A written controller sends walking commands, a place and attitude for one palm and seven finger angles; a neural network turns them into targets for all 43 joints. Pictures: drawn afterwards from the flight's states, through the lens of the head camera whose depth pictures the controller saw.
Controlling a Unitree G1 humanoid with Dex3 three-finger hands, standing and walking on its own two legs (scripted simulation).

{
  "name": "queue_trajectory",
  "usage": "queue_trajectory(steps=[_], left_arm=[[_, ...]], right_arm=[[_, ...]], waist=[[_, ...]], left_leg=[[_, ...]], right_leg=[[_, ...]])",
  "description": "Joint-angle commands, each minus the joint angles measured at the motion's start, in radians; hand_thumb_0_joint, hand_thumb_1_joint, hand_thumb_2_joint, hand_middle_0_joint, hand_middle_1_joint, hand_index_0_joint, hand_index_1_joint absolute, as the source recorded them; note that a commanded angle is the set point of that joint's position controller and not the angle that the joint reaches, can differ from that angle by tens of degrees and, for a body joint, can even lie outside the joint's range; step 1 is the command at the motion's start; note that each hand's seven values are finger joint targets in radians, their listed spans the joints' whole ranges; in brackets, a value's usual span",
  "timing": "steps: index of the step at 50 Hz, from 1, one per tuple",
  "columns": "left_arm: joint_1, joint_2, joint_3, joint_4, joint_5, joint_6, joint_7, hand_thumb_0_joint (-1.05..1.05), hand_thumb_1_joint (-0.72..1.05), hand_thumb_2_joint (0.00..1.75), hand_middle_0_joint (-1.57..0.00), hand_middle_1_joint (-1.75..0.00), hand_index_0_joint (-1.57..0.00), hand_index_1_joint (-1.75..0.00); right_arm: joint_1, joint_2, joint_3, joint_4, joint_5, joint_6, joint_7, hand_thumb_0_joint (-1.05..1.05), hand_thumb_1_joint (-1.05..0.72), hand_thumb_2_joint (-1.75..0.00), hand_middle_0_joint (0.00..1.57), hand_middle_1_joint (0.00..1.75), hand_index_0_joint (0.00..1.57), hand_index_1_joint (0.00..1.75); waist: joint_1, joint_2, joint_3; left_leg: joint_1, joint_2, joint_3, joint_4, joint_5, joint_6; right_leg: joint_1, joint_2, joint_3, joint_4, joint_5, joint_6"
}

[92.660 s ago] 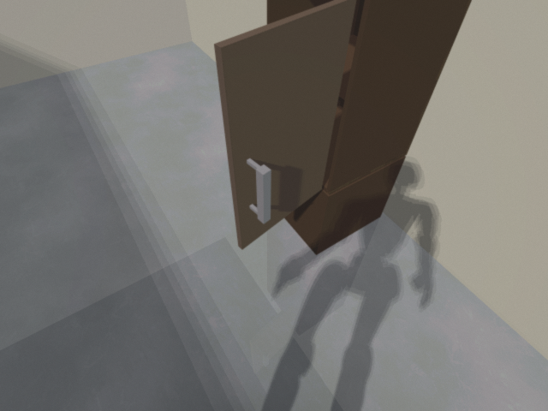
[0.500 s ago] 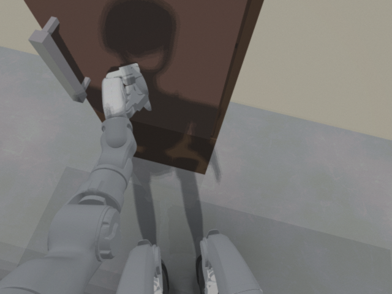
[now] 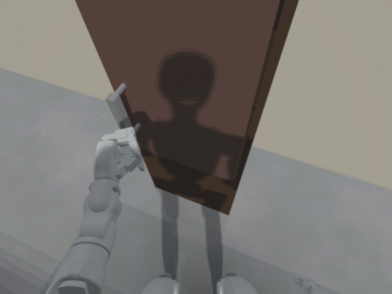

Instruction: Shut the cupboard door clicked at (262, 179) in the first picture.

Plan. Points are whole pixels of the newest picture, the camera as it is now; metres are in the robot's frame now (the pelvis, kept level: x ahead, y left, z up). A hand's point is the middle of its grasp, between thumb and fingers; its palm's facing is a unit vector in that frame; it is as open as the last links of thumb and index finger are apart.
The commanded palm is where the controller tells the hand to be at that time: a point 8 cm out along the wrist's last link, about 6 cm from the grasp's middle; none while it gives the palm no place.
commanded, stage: draw the hand back to the body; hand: left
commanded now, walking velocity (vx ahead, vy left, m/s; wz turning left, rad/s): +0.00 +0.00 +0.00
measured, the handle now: (126, 114) +0.56 +0.19 -0.03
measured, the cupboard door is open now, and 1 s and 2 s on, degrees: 0 0 0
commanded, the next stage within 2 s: step back with the hand held close in 1.26 s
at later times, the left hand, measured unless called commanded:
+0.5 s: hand (41, 185) +0.28 +0.22 +0.15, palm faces +0.15 -0.96 -0.25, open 3.5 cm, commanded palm +0.23 +0.27 +0.16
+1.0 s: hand out of the picture +0.20 +0.32 +0.24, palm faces +0.50 -0.76 -0.43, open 6.9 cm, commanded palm +0.15 +0.35 +0.25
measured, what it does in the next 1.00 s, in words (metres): rises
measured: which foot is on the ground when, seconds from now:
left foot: down 0.00-1.00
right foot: down 0.00-1.00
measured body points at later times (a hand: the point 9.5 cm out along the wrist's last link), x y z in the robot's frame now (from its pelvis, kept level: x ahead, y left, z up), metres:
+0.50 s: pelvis +0.01 +0.04 +0.06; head +0.00 +0.03 +0.51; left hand +0.26 +0.27 +0.16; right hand +0.19 -0.17 -0.02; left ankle +0.00 +0.11 -0.67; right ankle +0.00 -0.08 -0.67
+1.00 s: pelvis +0.02 +0.05 +0.07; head +0.00 +0.02 +0.52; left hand +0.16 +0.36 +0.27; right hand +0.21 -0.16 -0.01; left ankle +0.00 +0.11 -0.67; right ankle +0.00 -0.08 -0.67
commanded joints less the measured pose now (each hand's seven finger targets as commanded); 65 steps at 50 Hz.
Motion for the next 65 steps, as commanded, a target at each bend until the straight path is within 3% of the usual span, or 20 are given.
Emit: queue_trajectory(steps=[1,5,7,9,10,11,15,18,22,24,33,38,42,44,47,49,53,57,61,65], left_arm=[[-0.248,0.05,-0.069,-0.292,-0.033,-0.073,-0.061,0.0,0.9,0.9,-1.3,-1.5,-1.3,-1.5],[-0.143,0.095,-0.054,-0.33,-0.043,-0.045,-0.088,0.0,0.9,0.9,-1.27,-1.47,-1.27,-1.47],[-0.095,0.162,0.003,-0.396,-0.05,-0.025,-0.086,0.0,0.9,0.9,-1.22,-1.41,-1.22,-1.41],[-0.042,0.184,0.032,-0.467,-0.059,-0.005,-0.084,0.0,0.9,0.9,-1.16,-1.35,-1.16,-1.35],[-0.004,0.234,-0.027,-0.512,0.028,0.059,-0.029,0.0,0.9,0.9,-1.13,-1.32,-1.13,-1.32],[0.007,0.218,-0.027,-0.584,0.029,0.099,0.003,0.0,0.9,0.9,-1.11,-1.29,-1.11,-1.29],[0.122,0.239,-0.003,-0.665,0.04,0.193,0.058,0.0,0.9,0.9,-1.0,-1.17,-1.0,-1.17],[0.205,0.245,0.016,-0.709,0.043,0.238,0.071,0.0,0.9,0.9,-0.92,-1.08,-0.92,-1.08],[0.324,0.237,0.028,-0.769,0.045,0.282,0.072,0.0,0.9,0.9,-0.81,-0.96,-0.81,-0.96],[0.355,0.24,0.038,-0.837,0.049,0.292,0.075,0.0,0.9,0.9,-0.75,-0.9,-0.75,-0.9],[0.484,0.341,0.208,-1.047,0.053,0.312,0.097,0.0,0.9,0.9,-0.5,-0.63,-0.5,-0.63],[0.592,0.376,0.295,-1.164,0.05,0.304,0.103,0.0,0.9,0.9,-0.36,-0.48,-0.36,-0.48],[0.702,0.404,0.377,-1.156,0.042,0.305,0.102,0.0,0.9,0.9,-0.25,-0.36,-0.25,-0.36],[0.702,0.422,0.415,-1.179,0.039,0.299,0.104,0.0,0.9,0.9,-0.2,-0.3,-0.2,-0.3],[0.706,0.324,0.328,-1.077,0.044,0.31,0.094,0.0,0.9,0.9,-0.2,-0.3,-0.2,-0.3],[0.66,0.328,0.319,-1.062,0.046,0.312,0.097,0.0,0.9,0.9,-0.2,-0.3,-0.2,-0.3],[0.63,0.386,0.359,-1.119,0.05,0.291,0.108,0.0,0.9,0.9,-0.2,-0.3,-0.2,-0.3],[0.621,0.439,0.394,-1.2,0.054,0.275,0.12,0.0,0.9,0.9,-0.2,-0.3,-0.2,-0.3],[0.649,0.413,0.385,-1.173,0.052,0.278,0.121,0.0,0.9,0.9,-0.2,-0.3,-0.2,-0.3],[0.691,0.379,0.375,-1.094,0.043,0.281,0.108,0.0,0.9,0.9,-0.2,-0.3,-0.2,-0.3]], right_arm=[[0.004,-0.122,-0.049,-0.1,0.014,-0.052,-0.035,0.0,-0.9,-0.9,0.2,0.3,0.2,0.3],[-0.041,-0.126,-0.038,-0.118,0.022,-0.068,-0.049,0.0,-0.9,-0.9,0.2,0.3,0.2,0.3],[-0.061,-0.131,-0.034,-0.134,0.025,-0.072,-0.055,0.0,-0.9,-0.9,0.2,0.3,0.2,0.3],[-0.096,-0.12,-0.025,-0.155,0.03,-0.078,-0.059,0.0,-0.9,-0.9,0.2,0.3,0.2,0.3],[-0.129,-0.094,-0.032,-0.17,0.035,-0.043,-0.081,0.0,-0.9,-0.9,0.2,0.3,0.2,0.3],[-0.143,-0.086,-0.027,-0.197,0.038,-0.033,-0.098,0.0,-0.9,-0.9,0.2,0.3,0.2,0.3],[-0.174,-0.084,-0.008,-0.196,0.036,-0.032,-0.131,0.0,-0.9,-0.9,0.2,0.3,0.2,0.3],[-0.191,-0.082,0.0,-0.193,0.034,-0.039,-0.147,0.0,-0.9,-0.9,0.2,0.3,0.2,0.3],[-0.201,-0.088,0.008,-0.178,0.029,-0.061,-0.149,0.0,-0.9,-0.9,0.2,0.3,0.2,0.3],[-0.207,-0.085,0.012,-0.172,0.027,-0.075,-0.144,0.0,-0.9,-0.9,0.2,0.3,0.2,0.3],[-0.221,-0.088,0.014,-0.131,0.005,-0.135,-0.128,0.0,-0.9,-0.9,0.2,0.3,0.2,0.3],[-0.213,-0.088,0.005,-0.111,0.001,-0.169,-0.113,0.0,-0.9,-0.9,0.2,0.3,0.2,0.3],[-0.213,-0.096,-0.009,-0.096,-0.001,-0.178,-0.103,0.0,-0.9,-0.9,0.2,0.3,0.2,0.3],[-0.216,-0.095,-0.013,-0.094,0.003,-0.176,-0.101,0.0,-0.9,-0.9,0.2,0.3,0.2,0.3],[-0.213,-0.107,-0.019,-0.08,0.003,-0.174,-0.1,0.0,-0.9,-0.9,0.2,0.3,0.2,0.3],[-0.214,-0.113,-0.021,-0.079,0.004,-0.168,-0.104,0.0,-0.9,-0.9,0.2,0.3,0.2,0.3],[-0.228,-0.109,-0.023,-0.083,-0.001,-0.179,-0.117,0.0,-0.9,-0.9,0.2,0.3,0.2,0.3],[-0.246,-0.1,-0.013,-0.078,-0.003,-0.205,-0.125,0.0,-0.9,-0.9,0.2,0.3,0.2,0.3],[-0.247,-0.086,-0.006,-0.067,-0.001,-0.218,-0.126,0.0,-0.9,-0.9,0.2,0.3,0.2,0.3],[-0.238,-0.087,-0.011,-0.059,0.002,-0.209,-0.121,0.0,-0.9,-0.9,0.2,0.3,0.2,0.3]], waist=[[-0.053,-0.1,-0.249],[-0.019,-0.015,-0.201],[0.011,0.018,-0.222],[0.032,0.039,-0.228],[0.054,0.002,-0.284],[0.04,-0.001,-0.248],[0.045,0.006,-0.113],[0.049,-0.048,-0.057],[0.061,-0.022,-0.009],[0.063,0.028,0.01],[0.088,0.049,0.045],[0.101,0.116,0.002],[0.111,0.05,0.037],[0.11,0.05,0.052],[0.089,0.001,0.147],[0.084,-0.007,0.162],[0.104,-0.006,0.049],[0.117,0.08,0.02],[0.114,0.089,0.107],[0.11,0.038,0.16]], left_leg=[[0.179,-0.007,-0.02,-0.11,0.21,0.021],[0.265,-0.006,-0.03,-0.178,0.186,0.019],[0.31,-0.005,-0.037,-0.213,0.208,0.018],[0.345,-0.001,-0.038,-0.247,0.222,0.015],[0.404,0.005,-0.04,-0.322,0.232,0.009],[0.42,0.009,-0.037,-0.346,0.237,0.013],[0.485,0.027,-0.061,-0.432,0.23,0.013],[0.546,0.034,-0.063,-0.487,0.268,0.015],[0.635,0.045,-0.078,-0.552,0.348,0.006],[0.682,0.053,-0.09,-0.582,0.391,-0.008],[0.741,0.064,-0.107,-0.656,0.515,-0.037],[0.778,0.071,-0.115,-0.656,0.638,-0.059],[0.753,0.07,-0.101,-0.651,0.66,-0.059],[0.744,0.072,-0.101,-0.659,0.624,-0.062],[0.723,0.072,-0.102,-0.681,0.516,-0.051],[0.719,0.064,-0.099,-0.685,0.435,-0.038],[0.732,0.045,-0.082,-0.683,0.388,-0.011],[0.727,0.035,-0.076,-0.674,0.396,-0.007],[0.709,0.032,-0.068,-0.673,0.412,-0.012],[0.697,0.036,-0.055,-0.671,0.411,-0.008]], right_leg=[[0.322,-0.035,0.097,-0.235,0.381,0.072],[0.317,-0.03,0.08,-0.278,0.269,0.051],[0.358,-0.025,0.066,-0.281,0.273,0.042],[0.389,-0.022,0.053,-0.287,0.281,0.039],[0.485,-0.045,0.101,-0.344,0.27,0.035],[0.505,-0.047,0.096,-0.371,0.274,0.039],[0.519,-0.039,0.061,-0.431,0.26,0.035],[0.573,-0.038,0.049,-0.486,0.289,0.036],[0.628,-0.037,0.03,-0.538,0.345,0.032],[0.645,-0.039,0.024,-0.56,0.363,0.031],[0.748,-0.036,0.015,-0.631,0.415,0.031],[0.796,-0.038,0.013,-0.635,0.462,0.032],[0.798,-0.033,0.011,-0.65,0.488,0.033],[0.793,-0.034,0.009,-0.648,0.464,0.034],[0.729,-0.034,0.009,-0.673,0.4,0.038],[0.716,-0.039,0.014,-0.675,0.365,0.04],[0.782,-0.045,0.024,-0.672,0.354,0.039],[0.814,-0.044,0.035,-0.673,0.372,0.034],[0.776,-0.043,0.031,-0.68,0.38,0.031],[0.75,-0.043,0.035,-0.691,0.377,0.034]])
